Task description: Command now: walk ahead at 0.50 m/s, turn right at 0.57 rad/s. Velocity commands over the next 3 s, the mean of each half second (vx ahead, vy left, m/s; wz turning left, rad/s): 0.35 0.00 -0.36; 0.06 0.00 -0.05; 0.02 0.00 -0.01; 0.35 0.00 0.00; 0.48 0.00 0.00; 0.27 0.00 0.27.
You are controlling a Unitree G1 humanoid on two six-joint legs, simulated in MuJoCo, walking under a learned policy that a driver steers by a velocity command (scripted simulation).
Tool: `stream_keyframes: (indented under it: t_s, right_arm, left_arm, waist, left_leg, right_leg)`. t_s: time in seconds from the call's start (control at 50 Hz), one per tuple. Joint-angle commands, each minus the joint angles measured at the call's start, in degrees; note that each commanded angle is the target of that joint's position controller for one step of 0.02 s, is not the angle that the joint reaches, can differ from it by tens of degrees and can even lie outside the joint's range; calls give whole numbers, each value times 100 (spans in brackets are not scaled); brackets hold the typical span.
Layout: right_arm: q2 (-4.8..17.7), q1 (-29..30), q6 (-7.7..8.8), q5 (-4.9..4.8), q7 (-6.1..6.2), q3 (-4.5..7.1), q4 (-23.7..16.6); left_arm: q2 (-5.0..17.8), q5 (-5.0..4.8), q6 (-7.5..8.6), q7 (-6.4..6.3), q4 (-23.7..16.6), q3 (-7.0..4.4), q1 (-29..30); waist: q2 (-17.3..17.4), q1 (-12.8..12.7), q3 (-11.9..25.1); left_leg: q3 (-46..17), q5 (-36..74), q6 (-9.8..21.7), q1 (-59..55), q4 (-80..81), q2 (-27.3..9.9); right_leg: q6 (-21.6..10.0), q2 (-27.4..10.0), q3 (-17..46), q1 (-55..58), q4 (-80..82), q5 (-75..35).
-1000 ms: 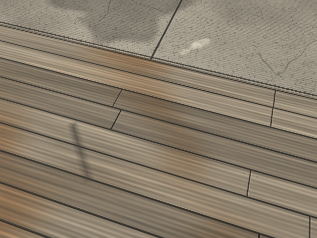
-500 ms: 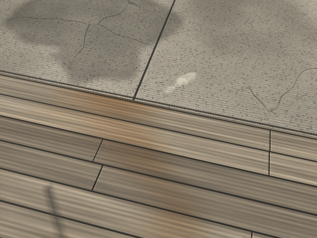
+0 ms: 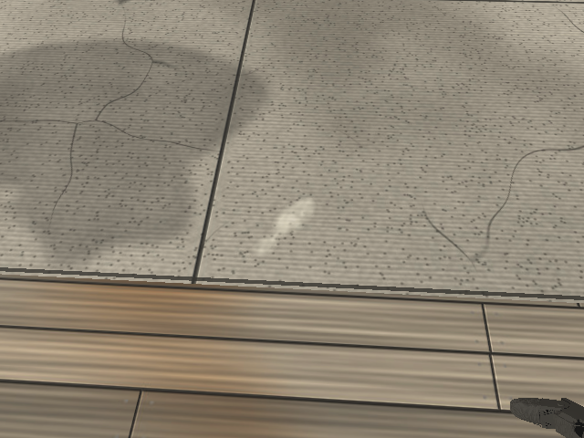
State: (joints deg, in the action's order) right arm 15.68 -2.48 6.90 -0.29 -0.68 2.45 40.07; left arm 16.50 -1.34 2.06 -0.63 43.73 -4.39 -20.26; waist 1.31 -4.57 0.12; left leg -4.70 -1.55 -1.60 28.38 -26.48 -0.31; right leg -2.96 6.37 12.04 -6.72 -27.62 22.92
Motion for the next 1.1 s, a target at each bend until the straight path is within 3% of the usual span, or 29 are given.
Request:
stream_keyframes:
  t_s: [0.02,0.04,0.06,0.08,0.1,0.12,0.16,0.2,0.24,0.3,0.38,0.44,0.46,0.48,0.5,0.52,0.54,0.58,0.6,0.64,0.68,0.72,0.74,0.76,0.78,0.8,0.82,0.9,1.1]
  right_arm:
    - [1133,-1274,171,109,66,412,-164]
    - [1674,-1962,95,206,87,549,0]
    - [1335,-2054,47,59,52,496,50]
    - [892,-1785,15,37,70,375,-60]
    - [755,-1520,-34,74,81,316,-95]
    - [632,-1296,-67,96,80,267,-69]
    - [496,-1189,-51,128,61,208,18]
    - [547,-1195,-9,84,23,227,115]
    - [739,-1126,1,87,24,281,210]
    - [869,-1029,-104,20,71,299,329]
    - [990,-1346,-228,-91,91,301,568]
    - [936,-1302,-263,-157,107,277,648]
    - [743,-1467,-221,-28,108,201,632]
    - [305,-2002,-167,165,55,11,575]
    - [346,-2231,-227,102,9,-33,715]
    - [709,-1965,-333,-33,-4,69,711]
    - [699,-1617,-435,-66,35,78,662]
    - [665,-1455,-657,30,174,106,680]
    - [567,-1551,-731,40,217,88,736]
    - [400,-1673,-768,63,259,50,848]
    - [341,-1596,-762,73,256,38,889]
    - [290,-1528,-750,156,221,25,915]
    - [373,-1424,-744,247,208,25,852]
    - [671,-1269,-738,252,228,64,728]
    - [906,-981,-744,158,247,133,770]
    - [641,-842,-711,164,229,87,757]
    - [477,-805,-662,193,228,36,796]
    - [413,-1002,-505,99,223,5,968]
    - [352,-1093,-555,55,230,-11,1298]
  left_arm:
    - [311,80,75,1,-493,-18,274]
    - [-62,-26,146,6,-669,100,-475]
    - [401,-99,168,6,-631,57,-551]
    - [828,-85,137,5,-632,-58,-51]
    - [834,-21,99,1,-710,-79,341]
    - [767,35,90,18,-796,-92,554]
    - [525,-8,58,76,-839,-77,509]
    - [313,-10,19,88,-866,-30,516]
    - [197,79,13,67,-951,21,698]
    - [47,120,63,134,-941,111,954]
    - [184,110,95,230,-1074,71,1451]
    - [466,208,115,196,-881,-78,877]
    - [862,264,108,124,-845,-181,520]
    - [1094,436,52,47,-910,-156,281]
    - [659,332,5,80,-817,-19,212]
    - [459,234,-27,141,-791,42,429]
    - [368,194,-29,164,-774,72,760]
    - [453,212,-51,165,-786,58,1374]
    - [544,263,-81,152,-775,17,1563]
    - [455,299,-105,109,-715,20,1641]
    - [337,268,-121,69,-624,53,1670]
    - [188,223,-142,55,-498,107,1633]
    - [47,235,-138,61,-359,154,1418]
    - [46,275,-138,65,-273,154,1226]
    - [18,252,-133,60,-262,137,1021]
    - [128,258,-141,19,-216,117,1214]
    - [197,226,-149,-15,-198,76,1260]
    - [158,237,-164,-53,54,51,1087]
    - [176,153,-196,-114,654,17,956]
  waist:
    - [-440,987,1069]
    - [1276,793,1889]
    - [1581,844,1829]
    - [861,1008,1072]
    - [431,970,609]
    - [337,862,247]
    - [550,643,22]
    - [512,547,-78]
    - [367,462,-72]
    - [416,510,184]
    - [510,670,310]
    - [357,295,595]
    - [-70,211,962]
    - [-1189,353,1676]
    - [-1480,330,2357]
    - [-1061,296,1932]
    - [-798,362,1391]
    - [-713,620,804]
    - [-854,734,688]
    - [-966,756,744]
    - [-942,741,770]
    - [-853,787,633]
    - [-685,744,445]
    - [-279,556,121]
    - [520,264,-96]
    - [624,387,-240]
    - [640,375,-284]
    - [265,459,-96]
    - [-147,505,132]
  left_leg:
    - [-644,-435,610,-2709,79,-859]
    - [-3043,-1319,1564,-4728,385,-2216]
    - [-4239,-2621,1740,-4828,760,-2553]
    - [-3411,-2815,1466,-4207,858,-2262]
    - [-2546,-2192,1250,-3529,885,-1989]
    - [-1953,-1532,1180,-2927,1024,-1736]
    - [-1242,-912,1137,-2238,1317,-1399]
    - [-807,-19,1282,-1996,1480,-1355]
    - [-360,1697,1388,-1967,1396,-1414]
    - [399,2603,1221,-1843,1255,-1152]
    - [434,2409,1043,-2240,873,-1213]
    - [508,2249,706,-2225,-141,-943]
    - [749,1285,397,-1727,-977,-614]
    - [820,-1826,-3,-210,-2650,-112]
    - [166,-3889,-148,-77,-3397,-137]
    - [19,-3885,-199,108,-3660,-323]
    - [102,-3724,-212,350,-3597,-421]
    - [146,-3149,-307,-124,-2948,-545]
    - [273,-2851,-347,-566,-2639,-461]
    - [391,-2297,-325,-1140,-2065,-365]
    - [441,-1560,-228,-1539,-1379,-319]
    - [547,-832,-69,-2068,-531,-214]
    - [341,-606,54,-2180,-189,-365]
    - [-52,-803,240,-1940,174,-738]
    - [-59,-2010,424,-1127,310,-773]
    - [-78,-2818,396,-513,596,-631]
    - [-57,-2849,293,-352,695,-592]
    - [148,-1706,148,-901,358,-445]
    - [317,-467,224,-1386,124,-299]
  right_leg:
    - [-363,-797,658,-1016,-1477,-1420]
    - [42,24,-229,-2916,-3418,506]
    - [130,-365,-236,-3894,-4446,1116]
    - [170,-612,-201,-4149,-4814,597]
    - [204,-804,-406,-4051,-4802,151]
    - [223,-947,-439,-3920,-4532,-163]
    - [212,-1121,-506,-3447,-4136,-419]
    - [260,-1079,-600,-3312,-3706,-450]
    - [358,-1037,-690,-3239,-2988,-635]
    - [378,-957,-1059,-2486,-1714,-1694]
    - [228,-746,-1171,-1973,-711,-2129]
    - [-117,-504,-1311,-736,328,-2839]
    - [-359,-1117,-770,233,144,-4965]
    - [-1327,-2582,790,1935,-298,-7174]
    - [-1867,-3035,1443,1912,-84,-6896]
    - [-1674,-2674,1128,1382,135,-5716]
    - [-1397,-2400,809,889,302,-4802]
    - [-1062,-2057,340,-430,742,-3556]
    - [-1003,-1904,120,-978,908,-3187]
    - [-975,-1740,-150,-1320,1011,-2641]
    - [-891,-1678,-232,-1427,1020,-1810]
    - [-583,-1467,-345,-1686,960,-435]
    - [-273,-1285,-397,-1846,918,260]
    - [1,-1016,-555,-1911,643,650]
    - [189,-696,-924,-1462,508,77]
    - [273,-652,-1033,-916,238,-415]
    - [244,-676,-1042,-692,120,-697]
    - [139,-783,-939,-623,103,-1387]
    - [201,-840,-975,-298,-30,-2413]
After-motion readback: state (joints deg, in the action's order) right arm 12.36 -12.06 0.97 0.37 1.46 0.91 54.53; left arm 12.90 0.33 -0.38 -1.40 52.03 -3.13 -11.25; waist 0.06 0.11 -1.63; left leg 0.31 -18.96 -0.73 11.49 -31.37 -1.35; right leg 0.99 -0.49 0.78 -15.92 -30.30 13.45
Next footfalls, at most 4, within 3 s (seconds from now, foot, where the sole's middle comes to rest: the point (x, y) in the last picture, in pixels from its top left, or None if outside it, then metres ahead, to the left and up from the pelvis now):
0.02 left None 0.17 0.13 -0.77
0.46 right None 0.35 -0.15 -0.77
0.74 left None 0.34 0.12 -0.77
2.14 left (324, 319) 0.77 0.02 -0.77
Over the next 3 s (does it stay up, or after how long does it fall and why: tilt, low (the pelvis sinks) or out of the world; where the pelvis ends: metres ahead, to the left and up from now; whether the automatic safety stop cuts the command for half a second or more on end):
stays up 0.96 -0.15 0.01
